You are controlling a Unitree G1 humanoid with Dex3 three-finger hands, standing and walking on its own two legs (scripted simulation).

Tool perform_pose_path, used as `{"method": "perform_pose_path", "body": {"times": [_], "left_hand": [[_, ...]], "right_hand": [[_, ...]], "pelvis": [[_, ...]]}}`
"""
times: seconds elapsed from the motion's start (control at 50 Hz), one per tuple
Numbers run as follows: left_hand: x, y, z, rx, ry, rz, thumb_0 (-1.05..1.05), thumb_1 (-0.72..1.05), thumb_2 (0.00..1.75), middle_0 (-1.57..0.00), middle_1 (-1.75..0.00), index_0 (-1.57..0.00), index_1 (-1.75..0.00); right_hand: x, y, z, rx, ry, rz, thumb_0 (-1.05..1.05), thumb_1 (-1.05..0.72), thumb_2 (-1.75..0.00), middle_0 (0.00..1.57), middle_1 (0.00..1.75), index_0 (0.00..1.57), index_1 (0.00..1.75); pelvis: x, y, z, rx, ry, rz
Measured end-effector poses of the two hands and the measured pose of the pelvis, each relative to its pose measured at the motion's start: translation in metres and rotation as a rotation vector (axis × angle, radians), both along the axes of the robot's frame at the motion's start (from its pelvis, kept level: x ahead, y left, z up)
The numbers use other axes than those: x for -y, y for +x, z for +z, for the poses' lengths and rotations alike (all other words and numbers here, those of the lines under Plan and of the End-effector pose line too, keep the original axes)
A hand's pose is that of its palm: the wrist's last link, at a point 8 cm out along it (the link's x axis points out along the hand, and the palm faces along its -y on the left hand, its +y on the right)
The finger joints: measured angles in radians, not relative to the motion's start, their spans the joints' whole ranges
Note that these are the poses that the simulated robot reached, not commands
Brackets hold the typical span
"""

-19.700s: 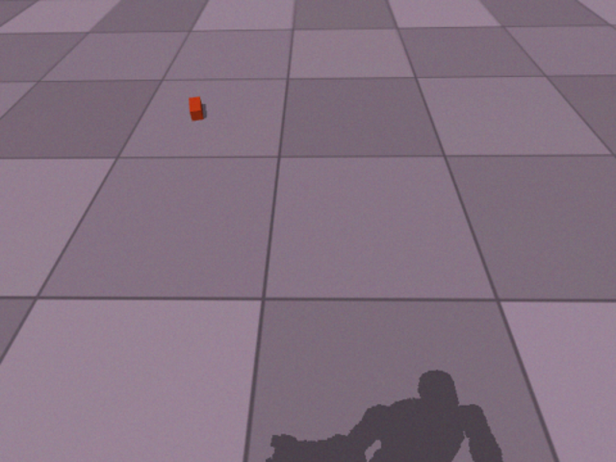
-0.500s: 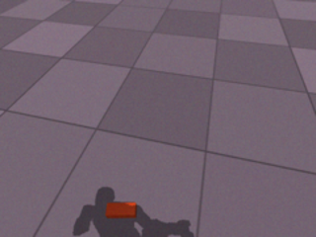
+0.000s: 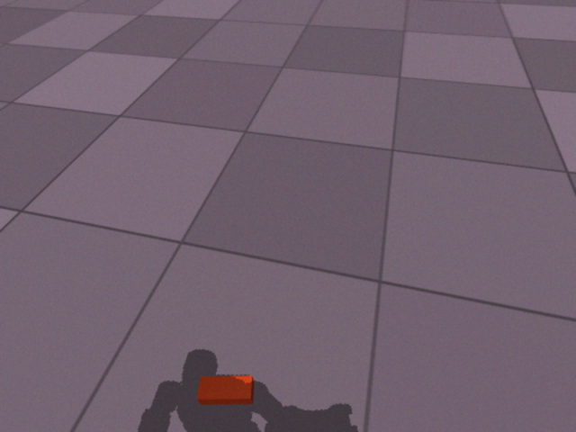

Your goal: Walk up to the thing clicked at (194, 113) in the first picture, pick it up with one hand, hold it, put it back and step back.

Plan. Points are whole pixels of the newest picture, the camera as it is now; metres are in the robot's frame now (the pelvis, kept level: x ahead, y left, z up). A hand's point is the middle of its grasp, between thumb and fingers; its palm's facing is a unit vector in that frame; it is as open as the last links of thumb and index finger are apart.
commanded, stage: stand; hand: left
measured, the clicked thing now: (226, 390) +0.41 +0.25 -0.75
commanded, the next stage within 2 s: none
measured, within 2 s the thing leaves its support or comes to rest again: neither
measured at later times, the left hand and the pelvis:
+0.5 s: hand out of the picture +0.07 +0.24 -0.15, palm faces -0.03 -0.94 -0.35, open 7.4 cm; pelvis +0.00 -0.01 +0.00, yaw +0 degrees
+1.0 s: hand out of the picture +0.08 +0.24 -0.15, palm faces -0.03 -0.94 -0.35, open 7.4 cm; pelvis +0.01 -0.01 +0.00, yaw +0 degrees
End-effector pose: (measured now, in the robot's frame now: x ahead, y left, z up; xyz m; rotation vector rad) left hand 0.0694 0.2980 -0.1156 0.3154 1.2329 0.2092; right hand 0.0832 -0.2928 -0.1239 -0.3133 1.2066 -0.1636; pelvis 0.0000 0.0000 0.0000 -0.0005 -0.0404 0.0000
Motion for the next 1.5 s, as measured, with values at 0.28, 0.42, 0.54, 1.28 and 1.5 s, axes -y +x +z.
{"method": "perform_pose_path", "body": {"times": [0.28, 0.42, 0.54, 1.28, 1.5], "left_hand": [[0.005, -0.003, 0.000, -0.004, 0.002, -0.007, 0.01, 0.91, 0.89, -0.21, -0.30, -0.20, -0.30], [0.008, -0.002, 0.000, -0.003, 0.003, -0.012, 0.01, 0.91, 0.89, -0.21, -0.30, -0.20, -0.30], [0.011, -0.001, 0.000, -0.001, 0.001, -0.014, 0.01, 0.91, 0.89, -0.21, -0.30, -0.20, -0.30], [0.009, 0.007, -0.001, 0.002, 0.000, -0.018, 0.01, 0.91, 0.89, -0.21, -0.30, -0.20, -0.30], [0.007, 0.004, -0.001, -0.005, -0.001, -0.018, 0.01, 0.91, 0.89, -0.21, -0.30, -0.20, -0.30]], "right_hand": [[0.008, -0.014, -0.001, -0.026, -0.004, -0.010, 0.00, -0.91, -0.89, 0.20, 0.30, 0.21, 0.30], [0.012, -0.018, -0.002, -0.036, -0.005, -0.015, 0.00, -0.91, -0.89, 0.20, 0.30, 0.21, 0.30], [0.014, -0.020, -0.002, -0.041, -0.007, -0.016, 0.00, -0.91, -0.89, 0.20, 0.30, 0.21, 0.30], [0.012, -0.010, 0.001, -0.021, -0.013, -0.016, 0.00, -0.91, -0.89, 0.20, 0.30, 0.21, 0.30], [0.011, -0.014, 0.001, -0.027, -0.014, -0.018, 0.00, -0.91, -0.89, 0.20, 0.30, 0.21, 0.30]], "pelvis": [[0.006, -0.002, 0.000, 0.000, 0.001, -0.001], [0.009, -0.002, 0.000, -0.002, 0.000, -0.001], [0.011, -0.001, 0.000, -0.003, 0.000, -0.001], [0.010, 0.006, 0.000, -0.002, -0.001, -0.011], [0.008, 0.006, 0.000, 0.000, 0.000, -0.013]]}}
